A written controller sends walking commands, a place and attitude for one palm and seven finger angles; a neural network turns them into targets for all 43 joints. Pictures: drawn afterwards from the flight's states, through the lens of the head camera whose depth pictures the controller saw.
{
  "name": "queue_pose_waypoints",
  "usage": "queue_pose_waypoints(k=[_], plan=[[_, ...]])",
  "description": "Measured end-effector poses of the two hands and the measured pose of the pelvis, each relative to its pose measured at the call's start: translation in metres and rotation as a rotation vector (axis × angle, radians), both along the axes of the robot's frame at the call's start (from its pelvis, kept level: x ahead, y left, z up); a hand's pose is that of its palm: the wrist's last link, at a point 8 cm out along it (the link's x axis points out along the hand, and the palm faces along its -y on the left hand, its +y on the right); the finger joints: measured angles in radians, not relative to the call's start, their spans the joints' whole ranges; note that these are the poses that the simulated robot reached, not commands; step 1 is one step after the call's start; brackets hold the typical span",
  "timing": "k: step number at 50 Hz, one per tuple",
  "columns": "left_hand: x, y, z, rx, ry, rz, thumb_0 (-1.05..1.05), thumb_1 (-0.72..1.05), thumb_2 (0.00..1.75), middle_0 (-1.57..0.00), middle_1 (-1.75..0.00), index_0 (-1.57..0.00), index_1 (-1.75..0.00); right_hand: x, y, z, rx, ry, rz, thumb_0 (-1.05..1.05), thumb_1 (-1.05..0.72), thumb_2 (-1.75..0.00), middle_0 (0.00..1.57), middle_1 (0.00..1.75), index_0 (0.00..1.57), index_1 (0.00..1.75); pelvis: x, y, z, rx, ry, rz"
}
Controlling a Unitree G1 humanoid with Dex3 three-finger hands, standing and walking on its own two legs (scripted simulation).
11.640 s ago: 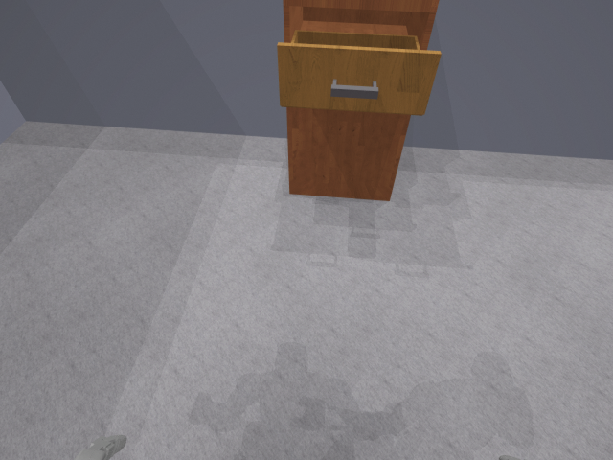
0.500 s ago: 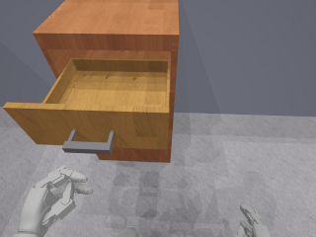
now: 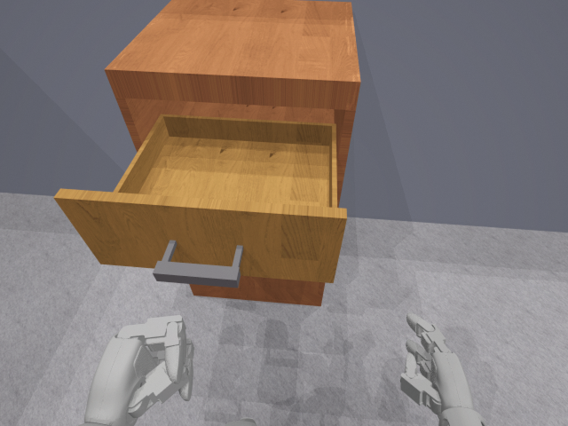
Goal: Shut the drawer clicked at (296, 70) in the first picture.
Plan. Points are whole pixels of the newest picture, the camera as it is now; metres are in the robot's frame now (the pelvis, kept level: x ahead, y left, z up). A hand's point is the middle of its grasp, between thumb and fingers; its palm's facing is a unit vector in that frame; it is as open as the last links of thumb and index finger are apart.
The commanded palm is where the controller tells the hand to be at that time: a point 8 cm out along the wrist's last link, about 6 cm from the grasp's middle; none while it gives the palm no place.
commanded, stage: raise the hand and make a fist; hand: left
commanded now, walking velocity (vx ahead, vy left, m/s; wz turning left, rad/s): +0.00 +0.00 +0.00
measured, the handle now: (201, 261) +0.36 +0.16 +0.02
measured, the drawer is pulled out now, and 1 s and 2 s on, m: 0.28 0.28 0.28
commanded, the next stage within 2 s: bring the fist close to the handle in 0.60 s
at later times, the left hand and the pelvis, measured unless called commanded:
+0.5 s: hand (179, 376) +0.16 +0.12 +0.11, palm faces +0.00 -1.00 -0.09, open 3.3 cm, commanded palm +0.12 +0.18 +0.12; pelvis +0.00 -0.02 +0.01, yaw +0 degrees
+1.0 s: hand (188, 360) +0.19 +0.13 +0.08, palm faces -0.03 -1.00 -0.06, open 3.3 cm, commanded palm +0.15 +0.19 +0.09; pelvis +0.01 -0.05 +0.01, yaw +1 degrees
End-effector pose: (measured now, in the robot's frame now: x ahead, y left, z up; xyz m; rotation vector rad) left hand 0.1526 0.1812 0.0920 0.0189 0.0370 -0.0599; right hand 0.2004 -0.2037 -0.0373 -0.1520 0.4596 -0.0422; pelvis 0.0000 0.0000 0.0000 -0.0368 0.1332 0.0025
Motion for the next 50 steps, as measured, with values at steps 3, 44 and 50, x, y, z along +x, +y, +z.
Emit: queue_pose_waypoints(k=[3, 44, 50], plan=[[-0.003, 0.000, 0.005, 0.006, 0.003, 0.010, 0.02, 0.90, 0.90, -1.35, -1.55, -1.35, -1.55, 0.001, 0.007, 0.001, 0.007, 0.004, 0.019, 0.01, -0.90, -0.89, 0.20, 0.30, 0.21, 0.30, 0.001, 0.001, 0.001, 0.000, -0.008, 0.001], [0.001, -0.001, 0.010, 0.071, 0.012, 0.082, 0.01, 0.90, 0.90, -1.40, -1.60, -1.40, -1.60, -0.014, -0.076, -0.015, -0.024, 0.091, -0.080, 0.01, -0.90, -0.90, 0.20, 0.30, 0.20, 0.30, 0.011, -0.051, 0.009, 0.032, -0.018, 0.015], [0.013, 0.000, -0.004, 0.048, 0.031, 0.033, 0.02, 0.90, 0.90, -1.40, -1.60, -1.40, -1.60, -0.016, -0.082, -0.018, -0.055, 0.115, -0.082, 0.01, -0.90, -0.90, 0.20, 0.30, 0.20, 0.30, 0.013, -0.049, 0.009, 0.032, 0.001, 0.015]])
